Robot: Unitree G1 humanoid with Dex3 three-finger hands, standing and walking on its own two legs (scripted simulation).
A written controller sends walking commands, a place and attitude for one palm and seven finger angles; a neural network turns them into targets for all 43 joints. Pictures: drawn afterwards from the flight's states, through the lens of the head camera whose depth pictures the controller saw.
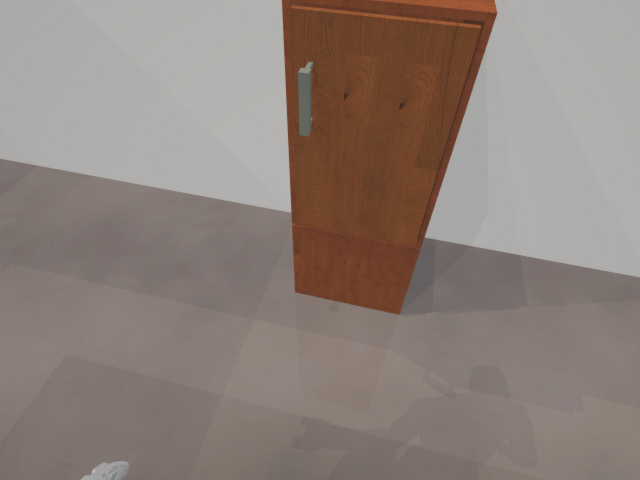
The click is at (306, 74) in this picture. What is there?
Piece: cupboard door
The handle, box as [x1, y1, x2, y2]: [298, 62, 312, 136]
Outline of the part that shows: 312,62 308,62 304,68 300,68 298,71 299,134 308,136 310,132 310,124 312,121 312,117 310,116 310,70 312,67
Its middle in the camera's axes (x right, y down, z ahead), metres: -0.03 -0.30 +0.85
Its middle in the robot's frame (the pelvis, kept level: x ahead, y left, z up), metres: +0.85 +0.07 +0.06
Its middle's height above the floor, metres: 0.83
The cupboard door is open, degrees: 0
